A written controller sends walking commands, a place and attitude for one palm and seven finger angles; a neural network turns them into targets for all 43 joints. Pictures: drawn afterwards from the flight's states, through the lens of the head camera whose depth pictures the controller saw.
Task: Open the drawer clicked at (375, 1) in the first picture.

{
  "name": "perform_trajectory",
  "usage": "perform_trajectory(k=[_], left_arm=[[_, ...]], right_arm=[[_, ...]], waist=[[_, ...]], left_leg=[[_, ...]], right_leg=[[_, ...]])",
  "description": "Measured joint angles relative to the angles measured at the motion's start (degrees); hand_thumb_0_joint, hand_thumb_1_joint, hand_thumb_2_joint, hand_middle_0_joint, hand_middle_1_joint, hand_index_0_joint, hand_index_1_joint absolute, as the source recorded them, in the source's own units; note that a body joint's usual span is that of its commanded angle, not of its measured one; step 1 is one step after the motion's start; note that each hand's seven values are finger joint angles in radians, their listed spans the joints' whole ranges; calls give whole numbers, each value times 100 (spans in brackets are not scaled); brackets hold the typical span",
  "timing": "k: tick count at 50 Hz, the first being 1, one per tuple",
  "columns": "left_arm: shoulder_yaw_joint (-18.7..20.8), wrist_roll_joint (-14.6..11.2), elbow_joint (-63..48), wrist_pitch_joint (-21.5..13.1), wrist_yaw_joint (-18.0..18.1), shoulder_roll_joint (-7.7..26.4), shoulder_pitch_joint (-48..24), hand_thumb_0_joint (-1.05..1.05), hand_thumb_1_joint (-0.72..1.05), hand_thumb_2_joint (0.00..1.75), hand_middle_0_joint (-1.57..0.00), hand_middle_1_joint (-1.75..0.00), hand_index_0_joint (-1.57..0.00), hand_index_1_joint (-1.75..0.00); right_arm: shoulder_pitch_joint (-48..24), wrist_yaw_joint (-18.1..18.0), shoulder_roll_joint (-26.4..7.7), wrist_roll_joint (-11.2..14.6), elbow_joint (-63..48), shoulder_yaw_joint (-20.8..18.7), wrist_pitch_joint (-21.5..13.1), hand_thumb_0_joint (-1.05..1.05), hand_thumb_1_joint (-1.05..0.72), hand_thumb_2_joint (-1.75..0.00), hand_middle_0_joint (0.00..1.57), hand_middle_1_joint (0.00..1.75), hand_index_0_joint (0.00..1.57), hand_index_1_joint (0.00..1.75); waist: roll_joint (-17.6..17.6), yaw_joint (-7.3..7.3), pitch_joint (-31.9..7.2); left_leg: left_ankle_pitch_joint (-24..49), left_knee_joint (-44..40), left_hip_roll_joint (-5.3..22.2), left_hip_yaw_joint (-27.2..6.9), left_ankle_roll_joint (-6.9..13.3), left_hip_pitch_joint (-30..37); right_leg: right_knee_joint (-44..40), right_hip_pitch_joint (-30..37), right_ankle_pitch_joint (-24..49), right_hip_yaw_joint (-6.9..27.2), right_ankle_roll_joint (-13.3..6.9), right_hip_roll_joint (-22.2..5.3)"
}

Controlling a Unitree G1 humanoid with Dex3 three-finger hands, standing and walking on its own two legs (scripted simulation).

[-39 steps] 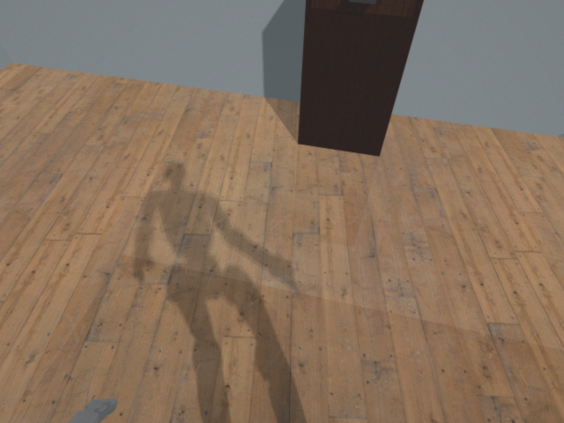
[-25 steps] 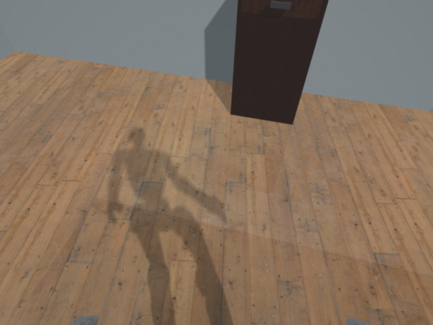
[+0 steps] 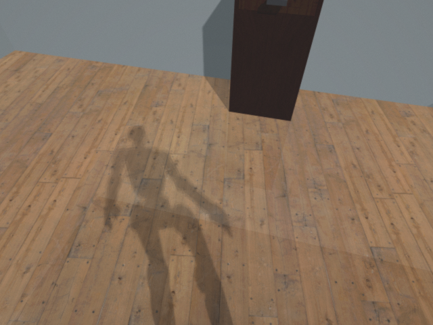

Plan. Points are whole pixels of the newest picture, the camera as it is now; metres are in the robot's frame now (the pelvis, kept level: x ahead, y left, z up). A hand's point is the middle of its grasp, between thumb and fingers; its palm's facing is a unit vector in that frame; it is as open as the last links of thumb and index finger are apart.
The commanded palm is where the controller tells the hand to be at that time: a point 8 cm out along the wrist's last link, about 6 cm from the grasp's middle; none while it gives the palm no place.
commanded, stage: stand and wait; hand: left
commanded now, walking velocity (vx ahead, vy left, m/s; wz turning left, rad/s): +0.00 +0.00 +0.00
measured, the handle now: (277, 0) +1.67 -0.24 +0.03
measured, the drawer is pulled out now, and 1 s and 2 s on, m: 0.00 0.00 0.00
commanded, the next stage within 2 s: look at it before walking up in 0.04 s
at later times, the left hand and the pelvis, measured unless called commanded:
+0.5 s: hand out of the picture +0.07 +0.24 -0.16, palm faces -0.03 -0.94 -0.33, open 7.4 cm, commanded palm none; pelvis +0.00 +0.00 +0.00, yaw +0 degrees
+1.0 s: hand out of the picture +0.05 +0.21 -0.18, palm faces -0.06 -0.97 -0.25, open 7.4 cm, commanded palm none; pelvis +0.03 +0.00 -0.01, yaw -4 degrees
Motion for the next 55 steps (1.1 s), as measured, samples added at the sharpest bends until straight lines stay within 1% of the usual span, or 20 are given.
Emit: perform_trajectory(k=[18,40,45,48,51,52,54,55], left_arm=[[-4,12,3,-31,-6,-41,-63,1,90,90,-20,-30,-20,-30],[-4,9,60,-34,12,-29,-18,1,90,90,-20,-30,-20,-30],[30,42,43,77,4,-185,270,1,91,90,-20,-30,-20,-29],[66,68,7,123,-77,-330,599,0,91,90,-20,-30,-20,-29],[113,77,-31,99,-129,-467,922,1,91,90,-20,-30,-20,-29],[127,76,-30,87,-139,-518,1009,1,91,90,-20,-30,-20,-29],[151,78,-26,61,-156,-635,1152,1,91,90,-20,-30,-20,-29],[162,82,-18,35,-161,-711,1193,1,91,90,-20,-30,-20,-29]], right_arm=[[-2,15,42,2,61,6,-21,1,-90,-90,21,30,20,30],[-95,-2,52,9,68,18,-27,1,-90,-90,21,30,20,30],[84,-1,234,-57,34,17,43,1,-90,-90,20,30,20,30],[332,26,395,-72,-19,-9,55,1,-90,-90,20,30,20,30],[600,29,555,-65,-70,-45,6,1,-90,-90,21,30,20,30],[689,27,599,-58,-77,-63,-18,1,-90,-90,21,30,20,30],[859,19,659,-50,-73,-105,-54,1,-90,-90,21,30,20,30],[950,10,663,-48,-58,-128,-62,1,-90,-90,21,30,20,30]], waist=[[-14,-12,-10],[-36,21,0],[-36,82,-184],[-38,99,-302],[-91,101,-315],[-96,99,-297],[-53,96,-251],[42,66,-226]], left_leg=[[84,-91,31,0,-27,-26],[70,-173,26,13,-16,61],[-223,142,80,150,-17,-8],[-515,426,137,271,6,-48],[-798,702,171,422,-24,-50],[-901,788,192,471,-40,-30],[-1113,959,275,560,-88,24],[-1239,1104,364,536,-123,13]], right_leg=[[-91,-30,87,1,-23,30],[-202,67,93,14,-4,24],[124,-66,-156,143,-29,78],[479,-184,-508,254,-83,139],[918,-330,-755,350,-175,154],[1077,-370,-831,339,-179,149],[1253,-387,-1004,182,-162,135],[1272,-338,-1072,129,-157,202]])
